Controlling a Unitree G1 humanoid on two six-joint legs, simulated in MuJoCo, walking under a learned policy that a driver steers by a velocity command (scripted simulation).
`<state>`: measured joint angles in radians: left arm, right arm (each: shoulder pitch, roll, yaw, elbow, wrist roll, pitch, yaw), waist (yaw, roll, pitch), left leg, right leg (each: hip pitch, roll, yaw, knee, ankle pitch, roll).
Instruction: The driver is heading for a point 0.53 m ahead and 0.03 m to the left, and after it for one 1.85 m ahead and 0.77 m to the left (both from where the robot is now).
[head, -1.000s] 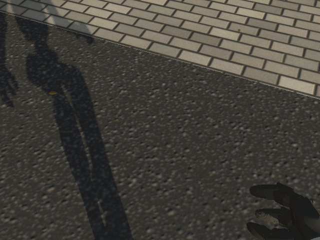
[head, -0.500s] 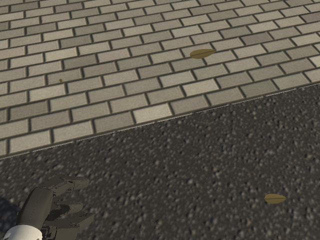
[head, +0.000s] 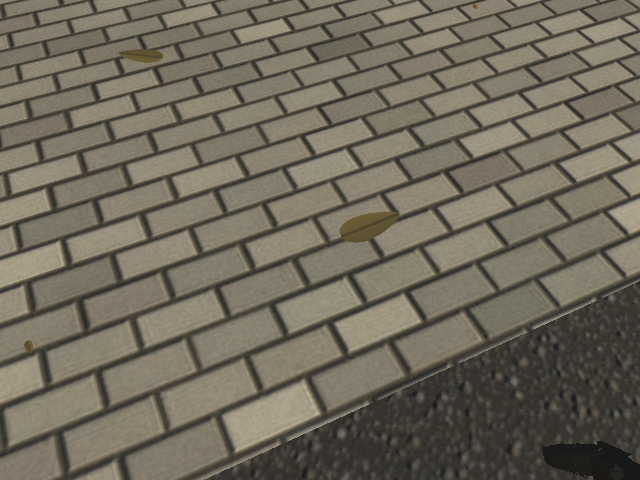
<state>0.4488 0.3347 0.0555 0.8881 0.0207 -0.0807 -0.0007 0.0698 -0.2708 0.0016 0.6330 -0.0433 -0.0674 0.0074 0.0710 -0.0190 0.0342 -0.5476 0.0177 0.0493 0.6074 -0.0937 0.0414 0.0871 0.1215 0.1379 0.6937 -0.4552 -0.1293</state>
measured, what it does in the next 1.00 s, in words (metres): walks ahead, turning left: right foot, then left foot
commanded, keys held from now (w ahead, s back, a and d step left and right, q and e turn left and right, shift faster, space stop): w+shift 0.32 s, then w+q+shift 0.68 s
